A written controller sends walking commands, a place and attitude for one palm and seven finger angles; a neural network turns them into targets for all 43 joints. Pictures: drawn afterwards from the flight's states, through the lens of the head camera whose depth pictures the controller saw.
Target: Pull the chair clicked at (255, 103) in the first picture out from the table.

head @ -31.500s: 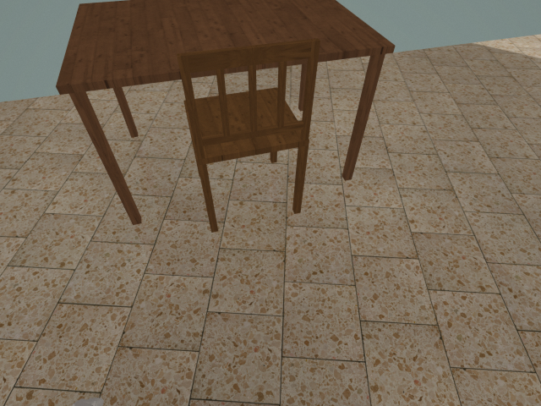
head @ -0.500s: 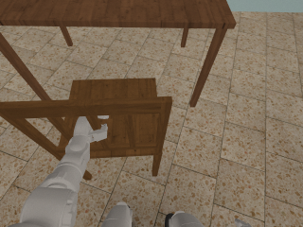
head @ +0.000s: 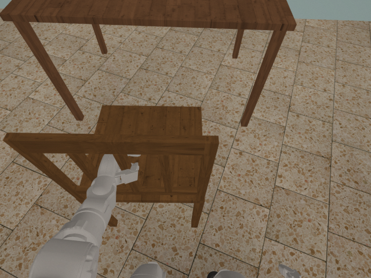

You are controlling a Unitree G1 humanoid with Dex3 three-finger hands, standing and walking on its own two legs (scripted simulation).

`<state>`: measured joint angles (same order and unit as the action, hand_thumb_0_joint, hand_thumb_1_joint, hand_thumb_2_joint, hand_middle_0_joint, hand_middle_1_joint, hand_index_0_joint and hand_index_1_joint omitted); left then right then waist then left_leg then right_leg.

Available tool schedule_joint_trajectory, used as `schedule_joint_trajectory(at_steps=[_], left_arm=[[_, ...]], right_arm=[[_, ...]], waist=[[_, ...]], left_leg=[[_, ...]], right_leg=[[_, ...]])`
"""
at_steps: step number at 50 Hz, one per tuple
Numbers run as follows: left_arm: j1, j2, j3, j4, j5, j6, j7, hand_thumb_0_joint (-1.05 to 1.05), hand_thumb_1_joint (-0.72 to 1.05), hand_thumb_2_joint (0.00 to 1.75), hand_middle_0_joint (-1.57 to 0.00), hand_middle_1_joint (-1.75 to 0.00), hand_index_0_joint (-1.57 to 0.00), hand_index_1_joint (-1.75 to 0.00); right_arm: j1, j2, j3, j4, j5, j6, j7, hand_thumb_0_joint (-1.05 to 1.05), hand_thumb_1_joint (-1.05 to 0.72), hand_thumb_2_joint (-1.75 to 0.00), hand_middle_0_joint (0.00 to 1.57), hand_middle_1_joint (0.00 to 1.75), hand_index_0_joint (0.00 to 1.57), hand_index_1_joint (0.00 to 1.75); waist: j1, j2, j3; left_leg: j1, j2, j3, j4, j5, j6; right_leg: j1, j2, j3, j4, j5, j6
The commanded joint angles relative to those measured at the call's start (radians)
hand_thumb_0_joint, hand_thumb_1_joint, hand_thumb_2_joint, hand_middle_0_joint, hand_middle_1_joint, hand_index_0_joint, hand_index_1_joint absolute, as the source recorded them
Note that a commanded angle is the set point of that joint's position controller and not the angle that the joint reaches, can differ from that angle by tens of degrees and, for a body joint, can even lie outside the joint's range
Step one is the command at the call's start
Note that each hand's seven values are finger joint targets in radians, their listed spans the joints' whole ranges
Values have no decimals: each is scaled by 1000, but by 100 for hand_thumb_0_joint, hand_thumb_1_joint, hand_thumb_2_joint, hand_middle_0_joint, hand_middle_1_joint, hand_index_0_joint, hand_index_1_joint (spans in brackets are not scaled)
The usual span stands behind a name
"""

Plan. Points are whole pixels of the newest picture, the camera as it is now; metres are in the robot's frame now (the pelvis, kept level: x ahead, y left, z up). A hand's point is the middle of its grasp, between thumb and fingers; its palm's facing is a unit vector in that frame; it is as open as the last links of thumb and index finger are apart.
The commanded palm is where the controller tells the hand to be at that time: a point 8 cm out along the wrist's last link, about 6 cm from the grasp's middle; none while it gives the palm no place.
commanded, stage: stop walking, hand still on the chair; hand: left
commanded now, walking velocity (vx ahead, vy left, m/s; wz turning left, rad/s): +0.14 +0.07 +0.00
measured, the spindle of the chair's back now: (129, 173) +0.37 +0.18 -0.10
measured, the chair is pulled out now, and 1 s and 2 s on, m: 0.52 0.63 0.63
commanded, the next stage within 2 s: open the thumb and straighten the fingers in 1.04 s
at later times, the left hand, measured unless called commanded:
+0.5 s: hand (126, 217) +0.24 +0.15 -0.06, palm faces +0.05 -0.99 -0.16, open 5.5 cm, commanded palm +0.22 +0.20 -0.04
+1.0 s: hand (126, 217) +0.24 +0.15 -0.06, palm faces +0.06 -0.99 -0.14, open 5.4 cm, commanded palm +0.22 +0.20 -0.04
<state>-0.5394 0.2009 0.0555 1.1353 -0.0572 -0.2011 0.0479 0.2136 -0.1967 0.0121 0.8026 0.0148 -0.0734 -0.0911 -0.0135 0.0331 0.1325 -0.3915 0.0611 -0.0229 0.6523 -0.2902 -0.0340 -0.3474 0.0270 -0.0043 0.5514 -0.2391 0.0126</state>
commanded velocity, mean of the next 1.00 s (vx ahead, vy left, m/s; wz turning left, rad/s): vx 0.05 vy -0.01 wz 0.00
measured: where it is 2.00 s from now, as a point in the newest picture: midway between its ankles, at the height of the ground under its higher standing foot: outside the picture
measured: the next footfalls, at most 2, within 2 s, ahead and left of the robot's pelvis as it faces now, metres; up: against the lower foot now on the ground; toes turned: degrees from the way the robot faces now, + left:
none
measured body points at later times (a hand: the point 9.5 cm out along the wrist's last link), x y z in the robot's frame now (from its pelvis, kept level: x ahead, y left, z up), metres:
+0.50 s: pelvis -0.01 +0.00 +0.01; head +0.00 +0.00 +0.46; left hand +0.24 +0.20 -0.05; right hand +0.11 -0.23 -0.11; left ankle +0.03 +0.13 -0.73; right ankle +0.03 -0.13 -0.73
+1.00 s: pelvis +0.02 +0.01 +0.02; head +0.03 +0.01 +0.47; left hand +0.23 +0.20 -0.05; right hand +0.18 -0.23 -0.08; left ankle +0.03 +0.13 -0.73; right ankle +0.03 -0.13 -0.73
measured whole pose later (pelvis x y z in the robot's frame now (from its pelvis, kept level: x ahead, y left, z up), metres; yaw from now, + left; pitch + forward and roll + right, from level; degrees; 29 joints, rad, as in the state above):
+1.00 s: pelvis +0.02 +0.01 +0.02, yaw +0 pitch -1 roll +0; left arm 0.13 0.14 -0.05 0.54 -0.04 -0.10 0.09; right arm 0.19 -0.20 0.03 0.68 0.00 -0.06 -0.11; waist -0.01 0.00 0.03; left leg -0.19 0.01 0.00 0.44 -0.23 -0.01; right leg -0.19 0.00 0.04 0.42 -0.21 0.02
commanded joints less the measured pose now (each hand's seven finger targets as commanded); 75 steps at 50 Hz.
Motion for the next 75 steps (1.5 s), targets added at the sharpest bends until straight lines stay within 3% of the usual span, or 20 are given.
schedule_joint_trajectory(at_steps=[1, 2, 4, 6, 8, 10, 13, 16, 19, 21, 25, 33, 57, 58, 59, 60, 62, 68, 69, 75], left_arm=[[-189, 239, 55, -353, 27, -48, 36, 0, 90, 90, -50, -145, -50, -145], [-165, 211, 40, -357, 21, -30, 37, 0, 90, 90, -50, -145, -50, -145], [-139, 180, 33, -377, 24, -2, 43, 0, 90, 90, -50, -145, -50, -145], [-130, 160, 21, -428, 29, -3, 46, 0, 90, 90, -50, -145, -50, -145], [-101, 120, -7, -462, 34, -8, 46, 0, 90, 90, -50, -145, -50, -145], [-77, 105, -20, -503, 27, -6, 45, 0, 90, 90, -50, -145, -50, -145], [-7, 70, -44, -538, 28, -1, 33, 0, 90, 90, -50, -145, -50, -145], [49, 69, -57, -548, 35, 4, 29, 0, 90, 90, -50, -145, -50, -145], [110, 75, -51, -561, 43, 0, 31, 0, 90, 90, -50, -145, -50, -145], [153, 88, -41, -591, 48, 4, 36, 0, 90, 90, -50, -145, -50, -145], [262, 93, -32, -617, 48, 5, 42, 0, 90, 90, -50, -145, -50, -145], [420, 67, -43, -729, 50, 13, 48, 0, 90, 90, -50, -145, -50, -145], [578, 74, -43, -819, 37, 47, 65, 0, 90, 90, -50, -145, -50, -145], [606, -38, -99, -733, -26, 95, 35, 0, 78, 84, -50, -145, -50, -145], [541, 14, -55, -818, -33, 88, 15, 0, 66, 78, -50, -145, -50, -145], [585, 48, -45, -837, -31, 87, 4, 0, 54, 73, -50, -145, -50, -145], [581, 44, -54, -960, -23, 77, -5, 0, 30, 61, -50, -145, -50, -145], [635, 8, -84, -1035, -24, 151, 1, 0, -43, 26, -47, -138, -47, -138], [651, 86, -3, -1026, -28, 169, 6, 0, -55, 20, -45, -130, -45, -130], [662, 33, -59, -1120, -37, 242, -10, 0, -55, 20, -30, -87, -30, -87]], right_arm=[[29, -179, -67, -161, 21, -3, -30, 0, -90, -90, 20, 30, 20, 30], [11, -165, -54, -174, 20, 4, -33, 0, -90, -90, 20, 30, 20, 30], [-4, -160, -38, -175, 12, 6, -36, 0, -90, -90, 20, 30, 20, 30], [-12, -168, -33, -182, 5, 3, -42, 0, -90, -90, 20, 30, 20, 30], [-27, -163, -31, -206, 6, 3, -39, 0, -90, -90, 20, 30, 20, 30], [-35, -160, -27, -210, 9, 8, -40, 0, -90, -90, 20, 30, 20, 30], [-32, -147, -28, -216, 5, 1, -30, 0, -90, -90, 20, 30, 20, 30], [-19, -148, -27, -206, 4, -6, -25, 0, -90, -90, 20, 30, 20, 30], [-13, -139, -33, -197, -5, -18, -24, 0, -90, -90, 20, 30, 20, 30], [-13, -136, -35, -181, -10, -32, -24, 0, -90, -90, 20, 30, 20, 30], [-34, -136, -32, -185, -8, -43, -24, 0, -90, -90, 20, 30, 20, 30], [-64, -133, -28, -221, -10, -54, -22, 0, -90, -90, 20, 30, 20, 30], [-86, -129, -21, -257, -7, -4, -32, 0, -90, -90, 20, 30, 20, 30], [-75, -154, -39, -259, 44, -13, 7, 0, -90, -90, 20, 30, 20, 30], [-90, -160, -45, -274, 44, -24, 24, 0, -90, -90, 20, 30, 20, 30], [-91, -155, -51, -280, 50, -33, 31, 0, -90, -90, 20, 30, 20, 30], [-108, -146, -51, -313, 42, -60, 43, 0, -90, -90, 20, 30, 20, 30], [-87, -154, -49, -355, 35, -99, 40, 0, -90, -90, 20, 30, 20, 30], [-79, -168, -54, -354, 34, -98, 33, 0, -90, -90, 20, 30, 20, 30], [-59, -170, -47, -383, 32, -117, 10, 0, -90, -90, 20, 30, 20, 30]], waist=[[-9, -123, -511], [-7, -154, -463], [-16, -158, -396], [-21, -45, -349], [-10, 25, -301], [-9, 103, -269], [-1, 157, -263], [-4, 75, -221], [-12, -110, -198], [-19, -104, -206], [-10, -64, -197], [4, -13, -292], [8, 3, -261], [-50, -137, -247], [-23, -128, -271], [-27, -74, -261], [-15, 28, -311], [-21, -16, -357], [-6, -20, -368], [-28, -43, -389]], left_leg=[[93, -10, -11, 54, -33, -4], [84, -31, -17, 50, -154, 0], [159, -30, -14, -42, -98, 20], [193, 22, -72, -192, -94, 57], [80, 76, -161, -322, -314, 92], [1, 107, -212, -411, -398, 123], [-4, 120, -189, -407, -356, 151], [11, 65, -115, -341, -327, 114], [144, -14, -35, -195, -177, 66], [223, -21, -22, -164, -100, 54], [234, 9, -44, -230, -20, 58], [283, 47, -48, -254, 290, 56], [278, 42, -39, -278, 268, 49], [154, 0, 7, -236, 178, 35], [109, -10, 13, -211, 143, 38], [90, -12, 18, -195, 102, 41], [78, -27, 26, -153, 87, 40], [-7, -33, 8, -54, 54, 42], [-27, -35, 7, -42, 52, 41], [-55, -45, 5, 32, 83, 50]], right_leg=[[276, -306, 242, -103, 469, -117], [217, -314, 240, -151, 268, -118], [103, -260, 185, -186, -45, -89], [50, -145, 87, -147, -235, -28], [94, -69, 53, -74, -321, -6], [167, -35, 29, 35, -215, -4], [228, -26, 6, 62, -129, 2], [208, -37, 32, -70, -153, -5], [49, -110, 170, -266, -295, -35], [-11, -140, 178, -295, -292, -46], [14, -113, 134, -262, -181, -30], [168, -99, 86, -162, 198, -22], [171, -113, 73, -200, 200, -27], [101, -78, -36, -126, 131, -13], [81, -70, -33, -101, 110, -15], [68, -72, -24, -97, 76, -20], [23, -66, -29, -45, 40, -26], [-82, -55, -52, 54, -4, -18], [-84, -54, -47, 67, -6, -20], [-134, -50, -56, 120, 31, -14]])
